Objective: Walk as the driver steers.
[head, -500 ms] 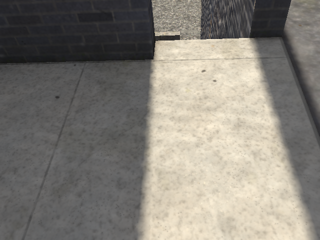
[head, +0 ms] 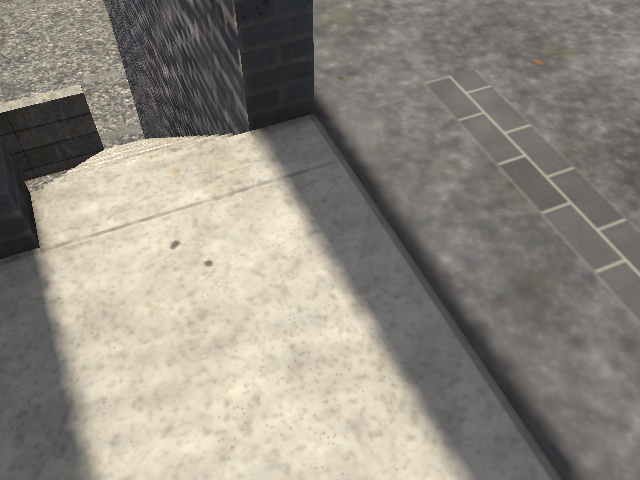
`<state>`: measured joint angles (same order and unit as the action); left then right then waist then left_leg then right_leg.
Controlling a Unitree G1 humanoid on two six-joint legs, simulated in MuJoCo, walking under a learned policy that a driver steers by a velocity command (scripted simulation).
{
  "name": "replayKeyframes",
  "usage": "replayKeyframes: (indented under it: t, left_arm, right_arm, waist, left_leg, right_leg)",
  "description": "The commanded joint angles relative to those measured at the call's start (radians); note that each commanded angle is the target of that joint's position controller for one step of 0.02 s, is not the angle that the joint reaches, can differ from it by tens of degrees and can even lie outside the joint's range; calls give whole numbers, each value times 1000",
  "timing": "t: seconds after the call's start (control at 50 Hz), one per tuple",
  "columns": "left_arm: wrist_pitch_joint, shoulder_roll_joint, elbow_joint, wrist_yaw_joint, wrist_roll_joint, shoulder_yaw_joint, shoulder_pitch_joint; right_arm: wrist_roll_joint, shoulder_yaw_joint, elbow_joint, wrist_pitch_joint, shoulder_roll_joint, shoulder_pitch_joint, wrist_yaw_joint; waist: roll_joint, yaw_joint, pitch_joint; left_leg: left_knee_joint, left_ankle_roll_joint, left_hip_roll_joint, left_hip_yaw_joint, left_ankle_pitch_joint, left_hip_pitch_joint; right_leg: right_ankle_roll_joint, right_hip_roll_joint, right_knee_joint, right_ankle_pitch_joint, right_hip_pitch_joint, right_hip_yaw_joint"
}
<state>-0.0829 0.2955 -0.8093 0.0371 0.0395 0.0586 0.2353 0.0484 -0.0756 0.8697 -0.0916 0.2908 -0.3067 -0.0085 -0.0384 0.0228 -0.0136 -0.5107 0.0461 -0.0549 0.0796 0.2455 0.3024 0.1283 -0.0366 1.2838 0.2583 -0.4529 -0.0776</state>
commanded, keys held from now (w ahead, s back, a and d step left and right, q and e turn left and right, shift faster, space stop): w+shift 0.02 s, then w+q+shift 0.98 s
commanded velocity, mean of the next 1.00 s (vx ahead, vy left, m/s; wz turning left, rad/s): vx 0.95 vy -0.03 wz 0.67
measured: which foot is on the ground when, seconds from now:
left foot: down 0.00-0.28, up 0.30-0.70, down 0.72-1.00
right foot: up 0.00-0.26, down 0.28-0.72, up 0.74-1.00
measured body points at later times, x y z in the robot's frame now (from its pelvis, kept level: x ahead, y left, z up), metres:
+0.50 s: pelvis +0.46 -0.01 +0.01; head +0.48 -0.01 +0.46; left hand +0.40 +0.27 -0.11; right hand +0.65 -0.26 -0.10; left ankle +0.45 +0.11 -0.63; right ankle +0.42 -0.13 -0.73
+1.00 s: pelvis +0.87 +0.17 +0.01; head +0.89 +0.20 +0.46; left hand +0.91 +0.50 -0.06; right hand +1.03 -0.07 -0.10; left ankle +0.78 +0.14 -0.73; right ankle +1.13 +0.11 -0.62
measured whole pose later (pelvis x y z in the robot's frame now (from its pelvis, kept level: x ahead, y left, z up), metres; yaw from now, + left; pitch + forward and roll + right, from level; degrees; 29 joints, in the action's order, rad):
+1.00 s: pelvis +0.87 +0.17 +0.01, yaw +45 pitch +2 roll -2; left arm 0.05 0.27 -0.61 0.07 0.05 -0.02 -0.02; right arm 0.06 -0.04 0.83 -0.14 0.31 -0.54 -0.03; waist 0.01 0.11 -0.03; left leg -0.48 0.08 -0.17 -0.18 0.32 0.13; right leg -0.14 0.07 1.12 0.21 -0.84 -0.15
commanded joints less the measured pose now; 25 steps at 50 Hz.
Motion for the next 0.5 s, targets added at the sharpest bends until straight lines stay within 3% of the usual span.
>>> replayKeyframes:
  t: [0.02, 0.08, 0.12, 0.14, 0.18, 0.22, 0.24, 0.26, 0.28, 0.3, 0.32, 0.34, 0.36, 0.38, 0.4, 0.42, 0.46, 0.5]
  left_arm:
    - [9, -24, 105, 19, 15, -30, -29]
    - [2, 3, 197, 28, 30, -47, -213]
    - [-10, -19, 227, 44, 11, -68, -310]
    - [-13, -28, 232, 50, 2, -74, -337]
    - [-14, 2, 235, 39, -5, -68, -361]
    - [-19, 47, 219, 14, 4, -50, -311]
    - [-23, 79, 182, 0, 7, -33, -185]
    - [-27, 111, 132, -17, 12, -15, -13]
    - [-30, 185, 105, -40, 33, 11, 156]
    - [-29, 245, 97, -45, 73, 29, 213]
    - [-17, 210, 103, -38, 35, 32, 199]
    - [-19, 129, 94, -35, 23, 16, 103]
    - [-24, 80, 85, -30, 18, 8, 58]
    - [-27, 54, 72, -30, 17, 3, 43]
    - [-34, 43, 54, -33, 6, -1, 53]
    - [-43, 15, 33, -29, -5, -5, 63]
    - [-56, -5, 0, -24, -26, -8, 80]
    - [-67, -7, -17, -23, -25, -10, 81]
  right_arm:
    - [-18, 15, 4, -43, 9, -81, -9]
    - [-37, 15, 10, -50, 36, -119, -12]
    - [-44, 11, 1, -51, 54, -127, -11]
    - [-51, 4, 4, -54, 88, -148, -11]
    - [-56, -4, 12, -50, 137, -183, -11]
    - [-54, -4, 27, -40, 158, -219, -9]
    - [-48, -8, 34, -31, 180, -227, -5]
    - [-50, -10, 31, -24, 185, -209, -3]
    - [-48, 1, 7, -23, 129, -188, -6]
    - [-85, 38, -33, -22, -58, -295, -3]
    - [-92, 19, -61, -14, 38, -222, 4]
    - [-77, 9, -76, -5, 63, -107, 2]
    - [-64, 12, -80, 1, 45, -64, -8]
    - [-52, 10, -74, 15, 30, -48, -18]
    - [-37, 11, -80, 34, 8, -76, -28]
    - [-29, 14, -85, 52, -13, -56, -33]
    - [-21, 17, -127, 76, -33, 23, -46]
    - [-17, 27, -179, 79, -37, 116, -60]
  waist:
    - [91, -34, -41]
    - [62, -35, -112]
    - [48, -15, -128]
    - [57, -5, -118]
    - [67, 4, -103]
    - [94, -17, -23]
    - [121, -76, 65]
    - [123, -163, 153]
    - [76, -229, 259]
    - [-166, -144, 428]
    - [-150, -164, 439]
    - [-79, -131, 230]
    - [-32, -108, 127]
    - [-15, -80, 72]
    - [-69, -40, 56]
    - [-61, -25, 29]
    - [-41, -9, -17]
    - [-48, 3, -63]
  left_leg:
    - [358, 144, 284, -418, 139, -131]
    - [444, 171, 245, -325, -13, -93]
    - [481, 143, 183, -223, -192, 21]
    - [510, 142, 192, -215, -292, 51]
    - [480, 142, 214, -217, -472, -62]
    - [297, 119, 217, -202, -804, -225]
    - [111, 105, 212, -197, -908, -250]
    - [-123, 91, 180, -186, -829, -161]
    - [-421, 85, 124, -170, -533, 46]
    - [-798, 68, 45, -136, 229, 355]
    - [-903, 89, 54, -160, 164, 429]
    - [-880, 88, 105, -158, 49, 484]
    - [-833, 80, 134, -153, 6, 474]
    - [-808, 73, 154, -154, -2, 439]
    - [-794, 62, 168, -150, 1, 410]
    - [-789, 57, 184, -145, 4, 412]
    - [-776, 52, 200, -125, -38, 479]
    - [-703, 51, 201, -88, -148, 498]
  right_leg:
    - [-12, 92, -52, -15, -273, -87]
    - [-53, 147, -269, -150, -343, 26]
    - [-71, 117, -523, -285, -133, 90]
    - [-74, 88, -570, -321, -20, 125]
    - [-72, 60, -646, -334, 33, 136]
    - [-57, 10, -718, -245, 116, 136]
    - [-46, -20, -736, -171, 255, 133]
    - [-41, 3, -751, -158, 473, 119]
    - [-29, 185, -740, 47, 710, -46]
    - [38, 518, -810, 314, 970, -519]
    - [51, 518, -974, 440, 865, -712]
    - [28, 448, -998, 389, 704, -528]
    - [17, 413, -1013, 216, 574, -385]
    - [-11, 362, -1039, 87, 480, -263]
    - [-13, 357, -1052, 25, 420, -187]
    - [-24, 340, -1070, -26, 385, -121]
    - [-45, 321, -1107, -138, 372, 7]
    - [-57, 291, -1133, -297, 333, 143]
